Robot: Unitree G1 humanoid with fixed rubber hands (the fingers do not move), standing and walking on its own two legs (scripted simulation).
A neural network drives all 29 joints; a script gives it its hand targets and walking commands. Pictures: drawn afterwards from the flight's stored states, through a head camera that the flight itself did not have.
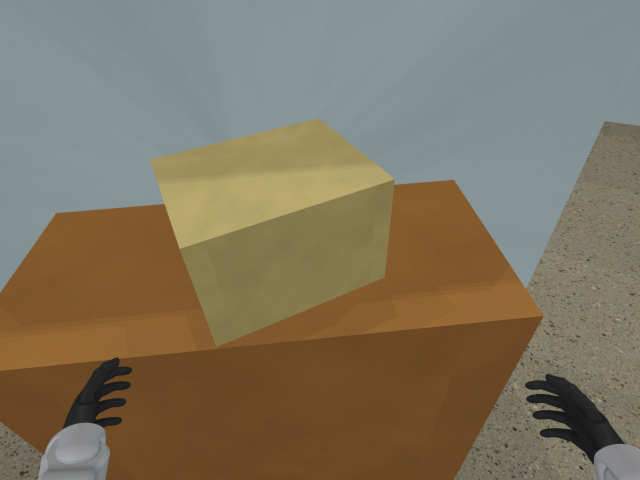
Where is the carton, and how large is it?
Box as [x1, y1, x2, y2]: [150, 118, 394, 346]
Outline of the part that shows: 319,118 150,159 179,248 216,346 384,277 394,179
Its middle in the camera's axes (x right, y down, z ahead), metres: -0.08 -0.03 +0.62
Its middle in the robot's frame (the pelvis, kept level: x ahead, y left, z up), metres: +0.49 +0.09 +0.09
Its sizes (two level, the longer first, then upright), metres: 0.291 0.233 0.194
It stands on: a pedestal, 0.76 m high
